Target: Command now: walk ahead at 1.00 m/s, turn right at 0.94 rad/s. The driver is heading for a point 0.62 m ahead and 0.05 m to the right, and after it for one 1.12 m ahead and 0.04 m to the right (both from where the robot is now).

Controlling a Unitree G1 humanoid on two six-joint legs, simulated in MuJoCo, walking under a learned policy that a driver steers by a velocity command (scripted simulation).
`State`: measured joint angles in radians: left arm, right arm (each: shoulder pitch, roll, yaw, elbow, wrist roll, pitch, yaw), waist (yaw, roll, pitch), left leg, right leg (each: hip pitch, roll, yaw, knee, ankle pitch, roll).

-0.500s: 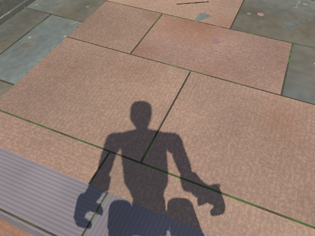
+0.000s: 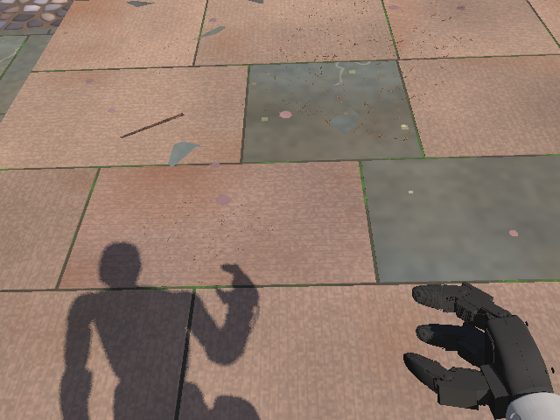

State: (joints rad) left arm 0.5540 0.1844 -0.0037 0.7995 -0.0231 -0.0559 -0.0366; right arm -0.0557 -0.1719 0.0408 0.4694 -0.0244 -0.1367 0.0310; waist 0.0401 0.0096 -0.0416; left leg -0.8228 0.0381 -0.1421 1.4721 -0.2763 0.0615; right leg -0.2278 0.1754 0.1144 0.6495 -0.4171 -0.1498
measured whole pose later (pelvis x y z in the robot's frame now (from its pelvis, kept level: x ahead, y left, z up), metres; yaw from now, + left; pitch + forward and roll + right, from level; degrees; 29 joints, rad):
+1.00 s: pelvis +0.86 -0.20 +0.00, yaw -14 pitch +0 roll -4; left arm 0.40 0.28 0.08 0.84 0.01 -0.10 0.00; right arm 0.10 -0.31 -0.05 0.69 0.03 -0.04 0.04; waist 0.07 0.03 0.04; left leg -0.84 0.14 0.04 0.91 0.08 0.06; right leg 0.19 0.03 -0.27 0.25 -0.43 0.04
